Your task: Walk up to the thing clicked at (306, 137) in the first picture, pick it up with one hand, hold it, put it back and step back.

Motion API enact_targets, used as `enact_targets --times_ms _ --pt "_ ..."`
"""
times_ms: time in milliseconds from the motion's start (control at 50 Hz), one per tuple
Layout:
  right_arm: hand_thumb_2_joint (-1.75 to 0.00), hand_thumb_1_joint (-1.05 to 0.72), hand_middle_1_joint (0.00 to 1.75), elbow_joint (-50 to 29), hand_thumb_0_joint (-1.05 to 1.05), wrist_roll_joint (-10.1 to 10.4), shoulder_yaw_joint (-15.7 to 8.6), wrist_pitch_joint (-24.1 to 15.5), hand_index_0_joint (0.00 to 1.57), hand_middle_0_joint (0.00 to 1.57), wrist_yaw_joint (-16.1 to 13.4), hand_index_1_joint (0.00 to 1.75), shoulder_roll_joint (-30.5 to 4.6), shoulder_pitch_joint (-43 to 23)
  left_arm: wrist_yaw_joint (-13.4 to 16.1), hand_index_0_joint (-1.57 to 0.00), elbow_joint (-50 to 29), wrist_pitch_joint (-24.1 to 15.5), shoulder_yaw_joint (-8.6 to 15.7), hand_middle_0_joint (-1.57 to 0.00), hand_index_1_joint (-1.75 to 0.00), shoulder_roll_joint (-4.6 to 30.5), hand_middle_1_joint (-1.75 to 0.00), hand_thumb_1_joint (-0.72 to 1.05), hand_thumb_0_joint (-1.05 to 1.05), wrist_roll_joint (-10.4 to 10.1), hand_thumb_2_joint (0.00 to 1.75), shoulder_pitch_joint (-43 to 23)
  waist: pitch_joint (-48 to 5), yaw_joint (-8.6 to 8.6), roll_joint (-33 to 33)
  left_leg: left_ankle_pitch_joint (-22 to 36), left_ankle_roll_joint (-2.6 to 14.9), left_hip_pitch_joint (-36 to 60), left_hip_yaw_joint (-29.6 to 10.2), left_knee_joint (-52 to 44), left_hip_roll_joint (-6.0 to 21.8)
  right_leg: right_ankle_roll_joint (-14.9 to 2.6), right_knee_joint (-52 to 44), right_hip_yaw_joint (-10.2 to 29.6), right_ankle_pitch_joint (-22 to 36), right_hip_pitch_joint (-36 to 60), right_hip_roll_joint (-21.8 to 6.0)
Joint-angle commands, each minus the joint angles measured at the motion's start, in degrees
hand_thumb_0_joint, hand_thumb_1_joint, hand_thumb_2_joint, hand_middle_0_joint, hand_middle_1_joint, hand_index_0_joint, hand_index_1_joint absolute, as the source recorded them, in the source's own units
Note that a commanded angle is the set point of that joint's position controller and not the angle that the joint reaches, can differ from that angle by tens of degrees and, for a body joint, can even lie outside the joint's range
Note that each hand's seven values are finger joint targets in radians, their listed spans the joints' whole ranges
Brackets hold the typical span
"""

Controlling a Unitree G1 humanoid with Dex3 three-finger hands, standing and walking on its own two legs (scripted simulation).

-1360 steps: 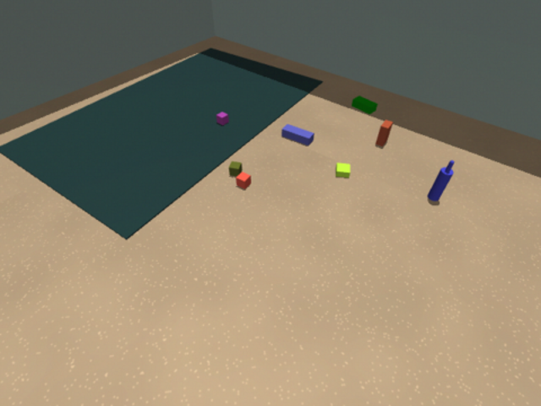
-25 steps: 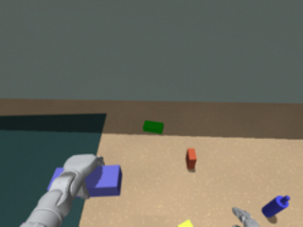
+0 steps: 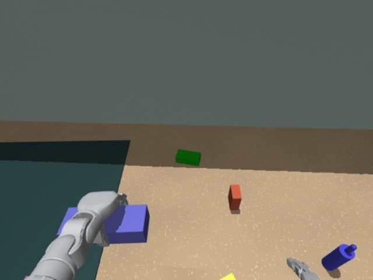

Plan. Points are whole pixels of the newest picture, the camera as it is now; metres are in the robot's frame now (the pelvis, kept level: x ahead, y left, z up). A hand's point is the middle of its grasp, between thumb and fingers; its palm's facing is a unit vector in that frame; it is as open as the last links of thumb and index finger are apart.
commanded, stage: crouch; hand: left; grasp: from above
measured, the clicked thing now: (106, 224) +0.29 +0.22 -0.08
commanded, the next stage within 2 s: lower in 1.96 s
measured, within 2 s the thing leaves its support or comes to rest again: neither
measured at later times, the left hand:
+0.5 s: hand (117, 237) +0.30 +0.23 -0.18, palm faces -0.47 +0.04 -0.88, open 10.3 cm
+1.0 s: hand (133, 247) +0.35 +0.24 -0.43, palm faces -0.50 +0.00 -0.87, open 10.3 cm
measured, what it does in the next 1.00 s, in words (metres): lowers itself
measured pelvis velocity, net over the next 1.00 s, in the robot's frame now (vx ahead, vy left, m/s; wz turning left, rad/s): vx -0.06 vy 0.01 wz -0.01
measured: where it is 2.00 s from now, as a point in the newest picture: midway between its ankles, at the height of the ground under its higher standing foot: outside the picture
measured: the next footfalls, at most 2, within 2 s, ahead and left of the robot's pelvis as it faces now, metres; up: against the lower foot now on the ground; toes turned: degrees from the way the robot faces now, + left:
none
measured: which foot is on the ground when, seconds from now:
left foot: down 0.00-1.00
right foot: down 0.00-1.00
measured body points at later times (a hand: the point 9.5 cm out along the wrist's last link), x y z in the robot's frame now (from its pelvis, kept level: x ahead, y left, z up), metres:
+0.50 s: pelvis -0.02 +0.00 -0.07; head +0.07 +0.01 +0.37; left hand +0.32 +0.22 -0.13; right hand +0.08 -0.29 -0.18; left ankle +0.02 +0.14 -0.74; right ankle +0.02 -0.14 -0.74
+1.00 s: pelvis -0.06 +0.01 -0.27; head +0.15 +0.03 +0.13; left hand +0.38 +0.24 -0.38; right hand +0.00 -0.26 -0.40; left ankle +0.02 +0.14 -0.74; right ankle +0.02 -0.14 -0.74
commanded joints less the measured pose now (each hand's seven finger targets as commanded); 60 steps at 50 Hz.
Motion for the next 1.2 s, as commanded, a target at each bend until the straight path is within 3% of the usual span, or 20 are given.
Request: enact_targets --times_ms 0,140,260,340,380,440,480,500,540,580,600,620,660,700,840,880,900,960,1060,1180 --pt "-0.90 -0.89 0.30 -7.5 0.00 -0.2 -2.4 -2.0 0.20 0.20 -0.6 0.30 -7.5 -4.8 4.9 -1.04 -11.5 -0.2 7.4 -1.02 -0.77 11.6 -0.78 0.70 0.00 0.4 0.90 -19.8 -14.9 0.01 -0.4 9.5 1.33 8.1 0.5 -3.3 -3.1 -2.09 -4.3 -2.4 7.0 2.0 3.2" --pt "-0.90 -0.89 0.30 -6.1 0.00 -0.5 -3.3 -1.5 0.20 0.20 0.0 0.30 -7.8 -2.9 9.3 -1.06 -4.8 -0.8 6.6 -1.05 -0.76 9.7 -0.76 0.71 0.00 2.3 0.92 -18.4 -13.3 -1.28 -3.4 9.6 1.41 5.5 0.7 -1.4 -3.4 -1.88 -3.1 -2.3 7.8 -0.5 2.8" --pt "-0.90 -0.89 0.30 -3.8 0.00 -1.8 -3.6 -1.4 0.20 0.20 1.0 0.30 -8.2 -0.4 15.0 -1.07 4.0 -2.3 6.2 -1.06 -0.79 9.3 -0.80 0.74 0.00 5.4 0.93 -23.8 -13.7 -3.25 -2.9 4.9 1.28 -2.0 0.3 5.0 -3.2 -1.95 2.2 -2.1 4.1 -9.1 2.5" --pt "-0.90 -0.90 0.30 -2.4 0.00 -3.0 -4.5 -2.1 0.20 0.20 2.1 0.30 -8.8 2.1 19.5 -1.07 10.5 -3.3 6.6 -1.06 -0.79 8.6 -0.81 0.73 0.00 8.5 0.92 -27.3 -18.6 -4.61 -2.3 2.7 0.92 -12.0 -0.1 16.1 -3.2 -2.11 12.3 -2.1 2.5 -19.0 2.1" --pt "-0.90 -0.89 0.30 -2.3 0.00 -3.7 -4.9 -2.5 0.20 0.20 2.5 0.30 -8.9 3.3 22.1 -1.03 11.6 -4.1 7.9 -1.01 -0.79 9.9 -0.81 0.69 0.00 10.1 0.90 -30.6 -21.9 -4.27 0.5 1.4 0.63 -18.0 -0.2 22.2 -3.0 -2.56 18.6 -2.3 1.3 -24.6 2.3" --pt "-0.90 -0.90 0.30 -2.8 0.00 -4.0 -5.3 -2.8 0.20 0.20 2.8 0.30 -9.7 5.5 25.6 -1.03 14.4 -3.8 9.0 -1.01 -0.77 10.8 -0.80 0.68 0.00 12.6 0.88 -33.3 -27.2 -5.26 2.4 -1.6 0.71 -24.6 -0.3 28.7 -2.9 -2.86 25.4 -2.4 -1.2 -31.8 2.2" --pt "-0.90 -0.89 0.30 -2.5 0.00 -4.3 -5.5 -3.1 0.20 0.20 2.3 0.30 -10.0 6.2 27.6 -1.00 13.9 -3.3 9.6 -0.98 -0.80 11.9 -0.82 0.66 0.00 12.8 0.88 -38.6 -31.2 -6.09 6.0 -3.0 0.52 -26.5 -0.6 32.3 -2.6 -3.25 29.4 -3.0 -2.8 -37.5 2.5" --pt "-0.90 -0.89 0.30 -2.1 0.00 -4.5 -5.5 -3.4 0.20 0.20 2.1 0.30 -10.1 6.8 28.1 -1.00 16.0 -2.9 9.2 -0.98 -0.78 11.1 -0.81 0.66 0.00 12.6 0.86 -39.4 -31.3 -6.65 4.6 -4.2 0.77 -29.8 -0.9 34.3 -2.5 -3.28 31.3 -3.2 -3.9 -40.1 2.7" --pt "-0.90 -0.89 0.30 -1.2 0.00 -4.7 -5.8 -4.0 0.20 0.20 1.6 0.30 -10.6 7.2 29.0 -0.98 19.3 -2.2 10.8 -0.96 -0.75 13.3 -0.77 0.62 0.00 12.3 0.85 -39.5 -32.5 -6.44 3.4 -5.8 1.35 -35.8 -1.4 38.2 -2.5 -3.41 35.5 -3.6 -5.4 -43.9 2.8" --pt "-0.89 -0.89 0.30 -0.9 0.00 -5.3 -5.7 -4.7 0.20 0.20 1.3 0.30 -10.2 7.7 29.4 -0.94 19.2 -1.5 11.2 -0.92 -0.77 13.6 -0.79 0.59 0.00 11.4 0.86 -41.9 -37.8 -6.48 4.4 -5.8 1.66 -39.2 -1.7 42.3 -2.3 -3.51 40.0 -3.7 -5.7 -46.7 2.9" --pt "-0.89 -0.89 0.30 -0.7 0.00 -5.6 -5.6 -5.0 0.20 0.20 1.2 0.30 -10.2 8.2 29.2 -0.94 19.3 -1.0 10.6 -0.92 -0.77 13.1 -0.80 0.59 0.00 11.2 0.85 -43.6 -40.0 -7.39 5.0 -5.5 1.88 -41.0 -1.8 44.5 -2.2 -3.35 41.9 -3.7 -5.3 -48.1 2.8" --pt "-0.89 -0.89 0.30 -0.8 0.00 -5.7 -5.9 -5.2 0.20 0.20 1.1 0.30 -10.3 8.3 29.2 -0.93 18.7 -0.7 11.4 -0.91 -0.76 14.1 -0.78 0.58 0.00 10.8 0.83 -44.4 -42.2 -6.68 5.4 -5.9 1.93 -41.8 -2.2 45.8 -2.2 -3.58 44.0 -3.8 -5.7 -49.3 2.9" --pt "-0.90 -0.89 0.30 -0.5 0.00 -5.9 -5.9 -5.4 0.20 0.20 1.1 0.30 -10.4 8.3 28.7 -0.95 22.8 0.1 12.2 -0.93 -0.74 14.5 -0.76 0.59 0.00 10.3 0.82 -40.4 -41.4 -6.48 4.4 -7.4 2.02 -46.6 -2.4 48.1 -2.3 -3.62 46.6 -4.1 -7.3 -52.0 2.6" --pt "-0.90 -0.89 0.30 -0.5 0.00 -6.1 -6.1 -5.6 0.20 0.20 1.2 0.30 -10.4 8.6 27.7 -0.96 21.5 0.2 13.2 -0.95 -0.74 16.4 -0.75 0.59 0.00 10.2 0.85 -41.7 -45.1 -6.22 5.0 -8.0 1.86 -48.3 -2.5 50.2 -2.4 -3.80 49.3 -4.2 -7.7 -53.0 2.6" --pt "-0.90 -0.89 0.30 -0.3 0.00 -6.8 -5.4 -6.5 0.20 0.20 2.2 0.30 -10.4 8.9 25.1 -1.01 24.8 -1.7 14.0 -0.99 -0.77 17.0 -0.79 0.67 0.00 10.1 0.87 -44.0 -42.5 -8.83 5.3 -16.1 1.88 -59.5 -4.2 58.6 -2.5 -3.81 57.8 -5.2 -14.9 -66.9 2.0" --pt "-0.90 -0.89 0.30 -0.4 0.00 -6.8 -5.3 -6.9 0.20 0.20 2.7 0.30 -10.6 9.1 25.3 -1.01 23.8 -2.9 15.0 -1.00 -0.75 19.4 -0.77 0.67 0.00 10.8 0.89 -45.8 -43.7 -9.03 5.8 -17.6 1.82 -60.6 -5.0 60.3 -2.6 -3.98 60.3 -5.7 -16.5 -69.8 2.0" --pt "-0.89 -0.89 0.30 0.1 0.00 -7.0 -5.1 -7.1 0.20 0.20 2.9 0.30 -10.9 9.2 25.4 -1.02 23.7 -3.6 14.7 -1.00 -0.74 18.4 -0.76 0.68 0.00 11.0 0.87 -47.1 -43.8 -9.62 6.6 -17.3 1.82 -61.5 -5.1 62.0 -2.5 -3.97 61.5 -5.8 -16.1 -72.3 2.0" --pt "-0.90 -0.89 0.30 0.8 0.00 -7.5 -4.8 -7.9 0.20 0.20 3.7 0.30 -11.6 9.8 26.4 -1.03 21.7 -5.6 15.7 -1.02 -0.74 20.5 -0.75 0.68 0.00 12.1 0.90 -50.7 -47.6 -10.47 8.7 -15.6 1.68 -61.7 -5.3 65.6 -2.6 -3.98 65.1 -6.2 -14.6 -75.2 1.9" --pt "-0.90 -0.90 0.30 1.4 0.00 -8.6 -4.5 -8.8 0.20 0.20 4.9 0.30 -11.9 10.9 29.2 -1.03 18.9 -6.8 17.2 -1.02 -0.75 22.7 -0.75 0.67 0.00 13.5 0.92 -53.6 -53.5 -10.15 13.5 -9.3 1.17 -58.5 -5.0 70.6 -2.4 -4.11 70.4 -6.4 -10.4 -78.3 1.7" --pt "-0.90 -0.90 0.30 1.8 0.00 -9.5 -4.3 -8.8 0.20 0.20 6.1 0.30 -12.1 11.0 30.7 -1.03 22.3 -5.5 17.8 -1.03 -0.72 23.7 -0.71 0.65 0.00 14.6 0.94 -54.7 -53.0 -10.67 15.5 -7.0 1.39 -61.8 -3.6 76.2 -2.3 -3.95 74.2 -6.6 -8.0 -81.4 1.9"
